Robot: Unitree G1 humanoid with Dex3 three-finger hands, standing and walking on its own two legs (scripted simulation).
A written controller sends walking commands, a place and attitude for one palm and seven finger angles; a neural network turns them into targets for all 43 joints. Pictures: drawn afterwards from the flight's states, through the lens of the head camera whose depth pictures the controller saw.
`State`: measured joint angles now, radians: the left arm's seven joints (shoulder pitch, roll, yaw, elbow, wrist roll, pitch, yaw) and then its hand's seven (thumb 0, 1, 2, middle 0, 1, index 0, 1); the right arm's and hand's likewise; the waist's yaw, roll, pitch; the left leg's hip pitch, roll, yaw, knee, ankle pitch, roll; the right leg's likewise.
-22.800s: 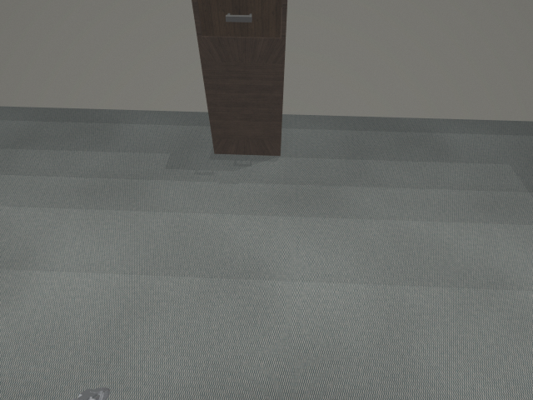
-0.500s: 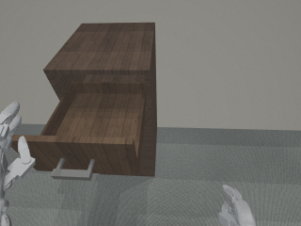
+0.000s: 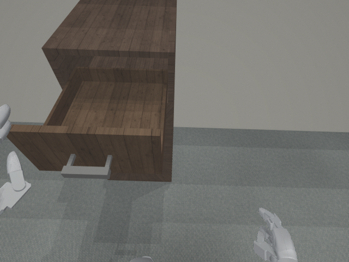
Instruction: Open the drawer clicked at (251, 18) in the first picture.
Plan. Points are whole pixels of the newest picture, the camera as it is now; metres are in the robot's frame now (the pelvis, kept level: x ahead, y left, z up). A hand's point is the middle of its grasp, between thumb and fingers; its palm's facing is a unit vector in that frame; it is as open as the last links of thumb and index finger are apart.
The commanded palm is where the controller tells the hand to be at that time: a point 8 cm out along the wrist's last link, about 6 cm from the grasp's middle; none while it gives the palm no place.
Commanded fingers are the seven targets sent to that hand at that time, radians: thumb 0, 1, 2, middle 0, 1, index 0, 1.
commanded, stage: step back with the hand held close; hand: left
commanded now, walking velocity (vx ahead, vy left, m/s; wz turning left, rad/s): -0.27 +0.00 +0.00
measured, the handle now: (88, 165) +0.32 +0.24 +0.01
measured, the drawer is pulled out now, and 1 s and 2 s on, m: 0.30 0.30 0.30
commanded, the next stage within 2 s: stop stepping back and stand still in 0.56 s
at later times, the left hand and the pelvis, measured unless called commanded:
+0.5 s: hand (15, 233) +0.13 +0.22 +0.18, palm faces +0.31 -0.83 -0.47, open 7.4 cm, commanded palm +0.06 +0.27 +0.20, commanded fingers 0.00 0.90 0.90 -0.20 -0.30 -0.20 -0.30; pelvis -0.07 -0.01 +0.01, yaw -1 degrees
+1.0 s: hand out of the picture -0.02 +0.21 +0.19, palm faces +0.40 -0.82 -0.41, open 7.4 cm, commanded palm -0.07 +0.25 +0.20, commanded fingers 0.00 0.90 0.90 -0.20 -0.30 -0.20 -0.30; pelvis -0.20 -0.03 +0.02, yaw -1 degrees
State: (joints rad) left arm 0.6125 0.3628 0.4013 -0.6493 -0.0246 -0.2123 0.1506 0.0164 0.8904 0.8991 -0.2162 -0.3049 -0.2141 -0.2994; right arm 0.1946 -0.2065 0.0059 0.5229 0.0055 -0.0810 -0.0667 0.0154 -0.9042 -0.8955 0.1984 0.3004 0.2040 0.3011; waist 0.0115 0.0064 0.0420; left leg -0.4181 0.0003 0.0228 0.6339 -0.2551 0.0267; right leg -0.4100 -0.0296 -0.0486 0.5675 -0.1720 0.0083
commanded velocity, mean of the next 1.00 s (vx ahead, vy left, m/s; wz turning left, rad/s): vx -0.14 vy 0.01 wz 0.01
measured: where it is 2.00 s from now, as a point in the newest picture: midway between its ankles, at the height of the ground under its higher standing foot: outside the picture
